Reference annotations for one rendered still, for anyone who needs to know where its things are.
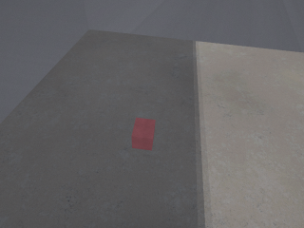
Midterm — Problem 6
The carton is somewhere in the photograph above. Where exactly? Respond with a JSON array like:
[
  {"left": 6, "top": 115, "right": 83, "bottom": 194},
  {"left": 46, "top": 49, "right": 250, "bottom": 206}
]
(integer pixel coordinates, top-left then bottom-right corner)
[{"left": 131, "top": 117, "right": 156, "bottom": 151}]

